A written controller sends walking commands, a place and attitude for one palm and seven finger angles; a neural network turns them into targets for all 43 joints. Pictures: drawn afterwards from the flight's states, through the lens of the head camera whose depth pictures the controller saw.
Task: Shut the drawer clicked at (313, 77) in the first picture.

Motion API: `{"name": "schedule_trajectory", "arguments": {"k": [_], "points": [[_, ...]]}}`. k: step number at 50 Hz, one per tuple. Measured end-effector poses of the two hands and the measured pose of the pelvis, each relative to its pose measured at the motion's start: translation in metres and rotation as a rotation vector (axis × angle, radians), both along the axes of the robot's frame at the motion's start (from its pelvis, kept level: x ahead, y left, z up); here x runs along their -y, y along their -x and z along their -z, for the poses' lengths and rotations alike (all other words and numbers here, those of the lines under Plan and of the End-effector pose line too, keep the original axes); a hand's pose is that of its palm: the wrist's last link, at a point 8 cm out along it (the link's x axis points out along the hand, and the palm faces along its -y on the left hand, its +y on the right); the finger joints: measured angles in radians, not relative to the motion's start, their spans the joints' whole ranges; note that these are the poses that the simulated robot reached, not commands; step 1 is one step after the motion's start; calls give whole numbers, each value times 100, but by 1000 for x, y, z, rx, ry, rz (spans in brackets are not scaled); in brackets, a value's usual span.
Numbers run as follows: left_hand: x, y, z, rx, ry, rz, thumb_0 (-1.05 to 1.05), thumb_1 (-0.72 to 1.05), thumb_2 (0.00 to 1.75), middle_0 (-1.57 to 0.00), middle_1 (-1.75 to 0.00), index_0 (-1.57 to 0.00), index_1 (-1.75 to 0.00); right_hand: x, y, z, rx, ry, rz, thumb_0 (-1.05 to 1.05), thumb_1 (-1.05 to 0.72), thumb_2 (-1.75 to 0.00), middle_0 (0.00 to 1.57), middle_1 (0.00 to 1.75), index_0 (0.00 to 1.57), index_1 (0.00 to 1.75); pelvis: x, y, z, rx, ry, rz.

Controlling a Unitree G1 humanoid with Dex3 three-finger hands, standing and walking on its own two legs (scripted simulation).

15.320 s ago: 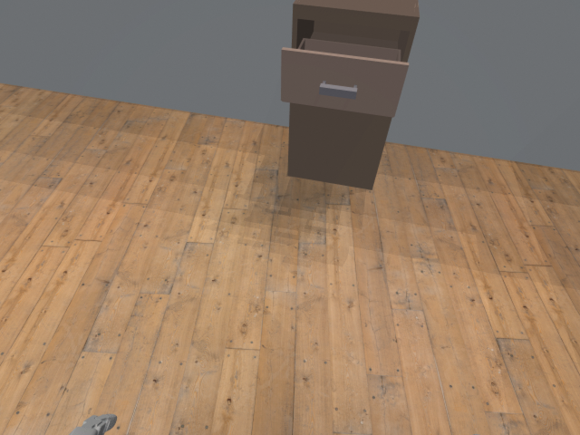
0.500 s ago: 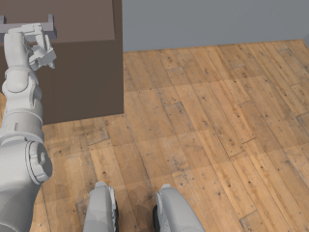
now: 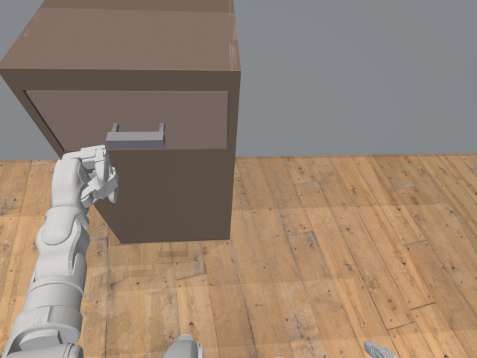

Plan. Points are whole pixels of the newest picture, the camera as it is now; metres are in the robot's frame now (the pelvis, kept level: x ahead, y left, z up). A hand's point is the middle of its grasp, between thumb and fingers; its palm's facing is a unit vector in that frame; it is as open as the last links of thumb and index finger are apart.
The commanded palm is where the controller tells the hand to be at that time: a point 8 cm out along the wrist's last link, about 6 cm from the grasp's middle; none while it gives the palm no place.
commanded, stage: draw the hand back to the body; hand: left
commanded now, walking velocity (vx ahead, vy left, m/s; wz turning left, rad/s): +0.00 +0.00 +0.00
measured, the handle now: (137, 133) +0.58 +0.23 -0.02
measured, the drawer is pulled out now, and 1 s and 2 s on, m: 0.00 0.00 0.00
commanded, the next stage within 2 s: step back with the hand held close in 0.96 s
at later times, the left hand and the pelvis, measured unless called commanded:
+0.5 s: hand (41, 229) +0.26 +0.23 +0.16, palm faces +0.30 -0.91 -0.29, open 3.3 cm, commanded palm +0.21 +0.27 +0.18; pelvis +0.01 +0.00 +0.06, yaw +0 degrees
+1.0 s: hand out of the picture +0.19 +0.24 +0.21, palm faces +0.41 -0.83 -0.38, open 3.2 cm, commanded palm +0.14 +0.27 +0.24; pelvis +0.01 -0.01 +0.07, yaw +1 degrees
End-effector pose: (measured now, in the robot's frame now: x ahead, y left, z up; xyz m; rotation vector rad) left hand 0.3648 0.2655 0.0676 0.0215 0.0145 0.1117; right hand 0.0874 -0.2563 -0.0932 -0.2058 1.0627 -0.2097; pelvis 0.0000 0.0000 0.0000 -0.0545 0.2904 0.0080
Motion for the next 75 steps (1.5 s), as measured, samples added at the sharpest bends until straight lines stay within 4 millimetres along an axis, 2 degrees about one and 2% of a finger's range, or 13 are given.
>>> {"name": "schedule_trajectory", "arguments": {"k": [5,8,17,26,41,45,52,56,61,67,71,75], "points": [[11,31,-17,50,-11,64,2,89,90,-140,-160,-140,-160,1,-37,-22,140,21,-35,1,-91,-90,20,30,20,30,-3,0,-9,58,-4,-4],[13,51,-29,11,-115,37,2,89,90,-140,-160,-140,-160,-5,-54,-36,194,16,-33,1,-91,-90,20,30,20,30,-4,-1,-18,101,-18,8],[-9,105,-76,-44,-259,-145,2,89,90,-140,-160,-140,-159,-36,-91,-67,313,-34,-85,1,-91,-90,20,30,20,30,-4,-2,-44,213,-41,8],[-7,149,-113,6,-285,-195,2,89,90,-140,-160,-140,-159,-50,-106,-82,363,-56,-157,1,-91,-90,20,30,20,30,-3,-6,-59,296,-51,-1],[-8,218,-183,148,-459,-268,2,89,90,-141,-160,-141,-159,-36,-109,-87,408,-54,-175,1,-91,-90,20,30,20,30,4,-13,-65,349,-53,0],[-8,225,-180,139,-455,-286,1,89,90,-141,-160,-141,-159,-34,-109,-85,406,-55,-174,1,-91,-90,20,30,20,30,6,-12,-66,356,-54,-4],[-5,218,-161,87,-401,-297,1,89,90,-141,-160,-141,-159,-29,-106,-84,392,-36,-175,1,-91,-90,20,30,20,30,11,-11,-66,360,-56,-4],[0,212,-169,123,-418,-270,2,89,90,-141,-160,-141,-159,-27,-105,-86,400,-29,-171,1,-91,-90,20,30,20,30,12,-13,-66,357,-52,-1],[-6,201,-183,170,-505,-229,2,88,90,-141,-160,-141,-159,-21,-102,-85,360,-23,-136,1,-91,-90,20,30,20,30,8,-12,-66,320,-42,3],[-12,196,-172,83,-528,-158,1,89,90,-141,-160,-141,-159,-15,-86,-81,291,-10,-68,1,-91,-90,20,30,20,30,-3,-5,-67,284,-43,25],[-14,204,-167,51,-531,-122,1,89,90,-141,-160,-140,-159,-18,-72,-79,256,4,-51,1,-91,-90,20,30,20,30,-8,4,-67,272,-42,30],[-20,217,-171,78,-544,-118,2,88,90,-141,-160,-140,-159,-25,-59,-80,245,12,-55,1,-91,-90,20,30,20,30,-12,15,-65,269,-38,25]]}}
